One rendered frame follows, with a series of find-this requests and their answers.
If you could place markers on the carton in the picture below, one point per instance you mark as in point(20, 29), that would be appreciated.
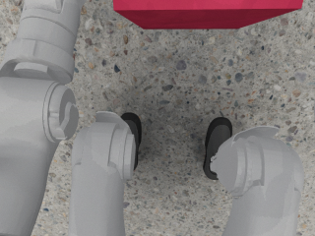
point(202, 14)

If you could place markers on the left robot forearm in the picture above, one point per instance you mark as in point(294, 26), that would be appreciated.
point(45, 41)

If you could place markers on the robot shin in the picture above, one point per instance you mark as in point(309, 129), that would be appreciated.
point(266, 131)
point(100, 116)

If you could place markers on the robot left shin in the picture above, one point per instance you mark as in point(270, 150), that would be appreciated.
point(100, 116)

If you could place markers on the robot left upper arm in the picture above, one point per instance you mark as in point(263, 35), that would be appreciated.
point(35, 116)

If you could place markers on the robot right shin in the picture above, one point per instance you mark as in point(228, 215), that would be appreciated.
point(266, 131)

